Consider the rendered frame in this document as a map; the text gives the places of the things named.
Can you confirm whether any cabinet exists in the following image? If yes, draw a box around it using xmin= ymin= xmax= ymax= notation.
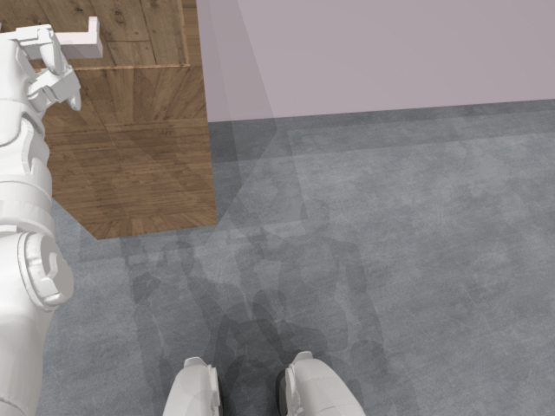
xmin=34 ymin=0 xmax=218 ymax=240

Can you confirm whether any robot right shin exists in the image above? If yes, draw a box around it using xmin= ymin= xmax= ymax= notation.
xmin=286 ymin=351 xmax=313 ymax=416

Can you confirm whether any left robot hand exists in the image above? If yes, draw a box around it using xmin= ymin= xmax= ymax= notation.
xmin=0 ymin=24 xmax=82 ymax=121

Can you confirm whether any robot left forearm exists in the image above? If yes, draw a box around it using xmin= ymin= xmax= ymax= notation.
xmin=0 ymin=101 xmax=56 ymax=241

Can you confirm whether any right robot thigh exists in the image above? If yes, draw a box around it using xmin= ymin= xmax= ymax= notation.
xmin=285 ymin=359 xmax=366 ymax=416

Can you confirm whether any left robot upper arm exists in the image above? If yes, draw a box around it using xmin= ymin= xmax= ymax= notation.
xmin=0 ymin=231 xmax=74 ymax=416

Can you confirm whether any drawer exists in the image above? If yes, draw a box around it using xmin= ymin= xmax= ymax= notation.
xmin=0 ymin=0 xmax=187 ymax=68

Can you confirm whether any handle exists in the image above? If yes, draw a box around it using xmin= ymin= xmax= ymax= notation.
xmin=0 ymin=16 xmax=103 ymax=60

